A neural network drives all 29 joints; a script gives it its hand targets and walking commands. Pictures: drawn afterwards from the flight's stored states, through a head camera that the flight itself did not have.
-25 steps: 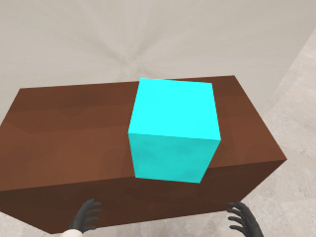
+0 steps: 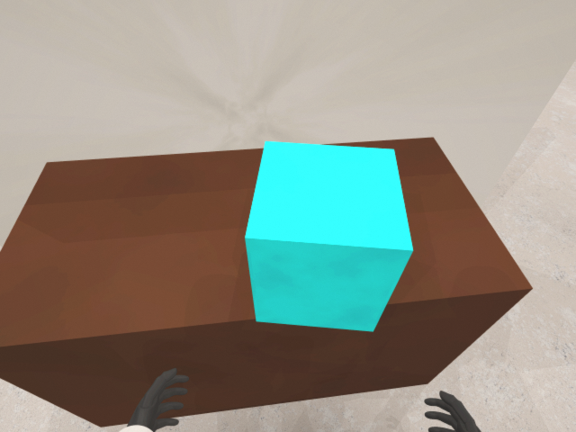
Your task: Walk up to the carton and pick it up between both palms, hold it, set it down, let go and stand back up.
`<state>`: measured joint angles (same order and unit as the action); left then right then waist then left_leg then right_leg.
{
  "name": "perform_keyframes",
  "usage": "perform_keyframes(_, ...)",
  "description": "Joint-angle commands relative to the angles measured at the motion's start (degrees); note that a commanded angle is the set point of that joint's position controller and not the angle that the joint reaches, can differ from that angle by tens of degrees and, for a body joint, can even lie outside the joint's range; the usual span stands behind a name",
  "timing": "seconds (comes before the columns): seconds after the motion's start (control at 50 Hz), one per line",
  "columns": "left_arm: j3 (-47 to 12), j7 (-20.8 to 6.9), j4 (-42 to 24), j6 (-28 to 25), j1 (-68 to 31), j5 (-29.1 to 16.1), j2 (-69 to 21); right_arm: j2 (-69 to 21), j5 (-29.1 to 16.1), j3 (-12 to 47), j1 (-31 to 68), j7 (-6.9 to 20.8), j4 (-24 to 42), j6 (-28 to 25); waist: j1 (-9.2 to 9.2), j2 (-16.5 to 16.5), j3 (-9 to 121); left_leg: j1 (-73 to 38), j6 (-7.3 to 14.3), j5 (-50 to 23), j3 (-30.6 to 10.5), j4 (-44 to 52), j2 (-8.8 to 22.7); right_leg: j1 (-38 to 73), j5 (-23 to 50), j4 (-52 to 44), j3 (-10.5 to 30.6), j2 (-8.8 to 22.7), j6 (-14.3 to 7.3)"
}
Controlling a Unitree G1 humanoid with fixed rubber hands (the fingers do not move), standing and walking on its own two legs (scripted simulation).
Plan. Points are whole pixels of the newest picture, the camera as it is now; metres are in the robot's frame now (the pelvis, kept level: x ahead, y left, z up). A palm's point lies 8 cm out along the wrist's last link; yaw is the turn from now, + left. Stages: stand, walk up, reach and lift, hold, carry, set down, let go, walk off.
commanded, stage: stand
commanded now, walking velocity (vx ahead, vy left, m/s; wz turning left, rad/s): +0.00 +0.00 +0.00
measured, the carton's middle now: (321, 240) +0.41 -0.03 +0.00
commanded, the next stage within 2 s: none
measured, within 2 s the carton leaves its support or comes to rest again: neither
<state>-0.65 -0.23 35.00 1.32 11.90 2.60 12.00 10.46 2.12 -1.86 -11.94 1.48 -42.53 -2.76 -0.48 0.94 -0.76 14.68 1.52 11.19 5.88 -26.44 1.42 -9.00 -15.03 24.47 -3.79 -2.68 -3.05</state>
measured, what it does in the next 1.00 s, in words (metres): stands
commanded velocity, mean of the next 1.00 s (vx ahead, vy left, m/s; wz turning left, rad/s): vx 0.00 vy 0.00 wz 0.00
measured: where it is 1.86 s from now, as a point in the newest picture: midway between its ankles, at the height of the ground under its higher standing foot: outside the picture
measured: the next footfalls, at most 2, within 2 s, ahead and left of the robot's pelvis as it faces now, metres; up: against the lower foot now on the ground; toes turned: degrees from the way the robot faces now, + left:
none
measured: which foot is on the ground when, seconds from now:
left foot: down 0.00-1.00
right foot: down 0.00-1.00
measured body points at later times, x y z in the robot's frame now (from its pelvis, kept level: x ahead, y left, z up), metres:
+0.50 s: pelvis +0.01 +0.01 +0.00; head -0.01 +0.02 +0.45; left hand +0.01 +0.25 -0.15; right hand +0.05 -0.22 -0.14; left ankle +0.03 +0.10 -0.74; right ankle -0.02 -0.08 -0.74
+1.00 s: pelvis +0.00 +0.03 +0.00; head -0.01 +0.03 +0.45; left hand -0.04 +0.22 -0.16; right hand -0.02 -0.18 -0.16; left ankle +0.03 +0.10 -0.74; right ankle -0.02 -0.08 -0.74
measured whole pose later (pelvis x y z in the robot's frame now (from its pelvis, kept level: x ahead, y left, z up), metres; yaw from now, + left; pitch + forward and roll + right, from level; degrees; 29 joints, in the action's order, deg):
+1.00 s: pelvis +0.00 +0.03 +0.00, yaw +2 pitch -2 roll +0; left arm -0.2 2.6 64.2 -0.7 22.8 1.2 5.6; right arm 5.6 0.7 -1.0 -20.9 -1.5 -64.8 -0.2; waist -0.6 0.5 0.7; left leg 10.6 4.1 9.3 5.1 -21.6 -2.1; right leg -5.1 -14.4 21.5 -4.7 0.4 -0.7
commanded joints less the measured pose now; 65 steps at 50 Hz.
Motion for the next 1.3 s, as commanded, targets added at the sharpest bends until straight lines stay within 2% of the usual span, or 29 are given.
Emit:
perform_keyframes(0.0,2.97,-0.91,-2.56,-2.18,1.8,0.19,5.28,7.43,-0.06,-1.75,-1.46,-0.03,3.76,1.96,1.24,-0.36,4.48,-1.9,-0.22,-4.45,-7.14,3.16,5.35,-2.06,10.06,-4.11,7.61,7.82,0.42)
perform_keyframes(0.06,3.13,-0.28,-0.8,-2.55,2.73,-0.14,5.09,7.89,0.02,-2.12,-1.28,-0.28,3.14,2.16,1.14,-1.17,1.98,-2.26,0.47,-2.81,-7.35,3.58,4.9,-4.92,6.69,-5.91,8.81,8.06,0.0)
perform_keyframes(0.08,3.23,-0.19,0.04,-2.48,2.27,-0.21,5.59,6.96,-0.01,-1.91,-2.31,0.03,2.85,2.04,0.27,-0.83,0.76,-1.71,0.55,-2.94,-8.27,3.99,4.81,-4.87,6.23,-5.63,8.4,7.9,-0.11)
perform_keyframes(0.1,3.52,-0.01,0.51,-2.77,3.32,-0.29,5.43,8.4,0.47,-2.33,-1.3,-0.2,2.52,1.8,1.82,-0.98,1.04,-1.87,0.94,-3.64,-8.44,4.07,5.0,-5.27,5.4,-5.71,8.67,8.28,-0.12)
perform_keyframes(0.12,3.49,0.2,1.1,-2.87,3.85,-0.4,5.87,8.24,0.21,-2.34,-2.76,-0.05,2.08,1.73,0.77,-1.18,0.48,-2.61,0.83,-4.11,-8.33,4.14,4.97,-6.04,5.78,-6.44,8.66,8.13,0.29)
perform_keyframes(0.18,3.55,0.44,4.2,-3.13,6.81,-0.79,4.9,7.24,-0.13,-2.08,-4.59,-0.37,-0.49,1.28,1.4,0.47,3.11,-4.84,1.67,-6.88,-9.33,4.66,5.13,-3.52,6.14,-6.11,7.2,7.52,0.55)
perform_keyframes(0.22,3.52,1.03,5.87,-3.3,7.88,-0.62,4.98,8.0,-0.16,-2.35,-5.92,-1.13,-1.77,1.13,0.99,-2.12,0.55,-4.43,1.87,-6.71,-9.69,5.68,5.59,-4.84,6.21,-6.67,8.01,7.88,0.46)
perform_keyframes(0.24,3.28,1.41,7.16,-3.22,8.79,-1.03,4.45,7.58,0.11,-2.3,-5.64,-1.15,-2.27,1.21,0.93,-0.21,0.29,-4.44,1.77,-6.6,-9.34,5.77,5.09,-4.47,5.21,-6.66,7.51,7.72,0.66)
perform_keyframes(0.26,3.65,1.27,7.69,-3.25,7.69,-0.63,5.83,6.57,-0.25,-2.0,-6.65,-1.36,-3.24,1.33,0.23,-1.22,-0.43,-4.56,1.54,-7.42,-9.77,6.1,5.16,-4.91,5.93,-6.99,7.72,7.88,0.5)
perform_keyframes(0.28,3.48,1.63,8.81,-3.38,10.14,-0.85,4.8,7.12,-0.3,-2.16,-8.89,-1.68,-4.62,1.28,0.78,0.42,0.2,-4.59,1.81,-7.03,-9.89,6.17,5.48,-3.34,5.99,-7.24,7.43,7.63,0.53)
perform_keyframes(0.36,3.17,1.89,12.19,-3.27,11.13,-1.09,4.11,7.15,-0.59,-2.21,-8.08,-1.89,-6.81,1.23,0.6,-2.48,-0.99,-4.96,1.7,-6.33,-9.34,7.45,4.68,-3.74,6.06,-7.18,7.42,8.06,0.44)
perform_keyframes(0.42,3.36,1.76,14.85,-3.23,12.85,-1.01,4.39,4.64,-1.18,-1.7,-9.09,-2.1,-9.09,1.5,0.5,-0.79,-2.71,-3.54,1.83,-4.56,-10.36,8.94,5.12,-3.18,5.0,-7.9,6.6,7.81,0.69)
perform_keyframes(0.44,3.21,2.0,15.94,-3.14,13.47,-0.88,3.95,5.85,-1.05,-2.13,-8.47,-2.08,-9.54,1.51,1.04,-2.67,-2.9,-3.83,1.91,-2.46,-10.12,9.33,4.36,-3.59,3.72,-8.02,7.12,7.99,0.58)
perform_keyframes(0.52,2.99,2.26,18.38,-2.79,13.33,-0.78,3.4,4.05,-0.84,-1.55,-9.27,-2.49,-11.79,1.58,0.56,-0.42,-2.78,-4.81,1.97,-1.78,-10.36,9.63,4.66,-3.21,3.21,-8.46,6.36,7.94,0.64)
perform_keyframes(0.54,2.55,2.42,18.97,-2.77,12.88,-0.58,1.65,5.52,-1.02,-1.83,-10.37,-2.71,-12.85,1.82,0.14,-1.8,-5.27,-2.5,1.66,-0.73,-9.98,10.4,4.33,-3.16,3.09,-8.56,6.63,7.93,0.59)
perform_keyframes(0.58,1.92,2.74,20.16,-2.7,13.77,-1.08,0.54,5.68,-1.2,-1.95,-10.87,-2.93,-13.74,2.04,-0.37,-1.03,-3.69,-5.41,1.68,-0.55,-9.93,10.38,4.51,-4.7,2.58,-8.65,6.39,7.75,1.02)
perform_keyframes(0.7,1.48,2.63,24.14,-2.81,14.95,-1.34,-1.29,2.46,-1.33,-0.8,-10.43,-2.75,-16.92,1.92,0.15,0.62,-5.66,-3.38,2.15,-1.21,-10.19,10.69,4.36,-3.74,2.64,-8.5,6.49,8.31,0.84)
perform_keyframes(0.78,1.38,2.77,25.93,-2.68,15.68,-1.15,-0.95,1.83,-1.33,-0.44,-12.37,-2.89,-18.77,1.88,-0.4,-1.44,-4.19,-4.8,2.19,-0.05,-10.82,10.99,4.86,-3.55,2.11,-8.32,5.92,8.12,1.08)
perform_keyframes(0.8,1.57,2.95,26.41,-2.59,15.8,-1.58,-0.23,0.87,-1.24,-0.13,-12.06,-2.86,-19.44,1.95,0.27,-1.69,-6.05,-3.14,1.85,0.34,-9.91,11.2,3.99,-3.15,2.62,-8.48,6.01,8.09,1.1)
perform_keyframes(0.84,1.29,2.86,26.93,-2.61,16.25,-1.43,-1.09,3.27,-1.32,-0.63,-10.61,-3.05,-19.28,2.0,0.8,0.18,-4.6,-3.46,2.19,0.24,-10.28,11.0,4.25,-2.72,3.23,-8.15,5.73,8.15,1.2)
perform_keyframes(0.86,1.41,2.95,27.17,-2.52,15.21,-1.2,-0.08,2.31,-1.3,-0.55,-12.06,-3.08,-19.84,1.88,-0.36,0.88,-6.16,-2.71,2.19,-0.28,-10.48,11.27,4.45,-3.58,2.06,-8.4,6.03,8.06,0.87)
perform_keyframes(0.9,1.15,2.97,28.27,-2.4,16.66,-1.5,-1.49,0.41,-1.55,0.09,-12.9,-3.27,-21.08,1.99,0.18,-1.22,-6.7,-2.75,1.78,-0.69,-10.56,11.07,4.04,-3.28,3.2,-8.08,5.69,8.18,0.99)
perform_keyframes(1.08,0.87,3.06,30.85,-1.93,16.33,-1.37,-2.2,-1.29,-1.41,0.61,-13.33,-3.55,-22.97,2.05,0.15,-1.39,-8.48,-3.38,1.73,0.26,-10.47,12.03,4.41,-4.61,2.95,-8.12,5.19,8.27,1.47)
perform_keyframes(1.12,0.65,3.19,31.23,-1.88,15.9,-1.4,-3.2,-1.86,-1.63,1.02,-14.41,-3.78,-23.46,2.35,-0.65,-2.07,-7.95,-4.04,1.48,2.52,-11.06,12.99,4.46,-5.2,1.76,-7.58,4.91,7.76,1.68)
perform_keyframes(1.14,0.83,2.97,31.2,-1.91,15.65,-1.41,-2.37,-1.85,-1.46,1.14,-13.72,-3.62,-23.34,2.25,0.05,-1.44,-7.4,-3.78,1.62,2.62,-11.2,12.72,4.39,-4.02,1.94,-7.39,4.88,7.99,1.6)
perform_keyframes(1.22,0.61,3.4,32.4,-1.68,17.06,-1.66,-3.44,0.19,-1.66,0.53,-14.73,-3.98,-23.56,2.37,-0.58,-0.51,-7.95,-3.87,1.09,4.54,-13.06,14.89,5.58,-4.71,1.31,-6.53,4.12,7.47,2.13)
perform_keyframes(1.24,0.55,3.35,32.81,-1.75,18.11,-1.82,-3.6,-0.24,-1.62,0.79,-15.14,-4.14,-24.29,2.4,0.04,-2.8,-7.39,-2.59,1.11,6.65,-14.19,15.61,6.05,-3.13,1.19,-6.22,4.15,7.3,2.05)
perform_keyframes(1.26,0.29,3.2,33.07,-1.51,17.77,-1.57,-4.76,-0.01,-1.52,0.69,-14.03,-3.89,-24.06,2.51,0.15,-1.09,-8.8,-1.04,0.98,7.71,-14.09,16.18,5.69,-3.44,0.23,-6.41,4.07,7.45,2.12)
perform_keyframes(1.28,0.1,3.3,33.54,-1.34,18.78,-1.46,-5.12,0.96,-1.72,0.4,-14.44,-3.81,-23.74,2.51,-0.18,-2.09,-8.27,-1.9,0.31,8.45,-14.2,16.4,5.67,-3.99,-0.41,-6.06,4.1,7.0,2.4)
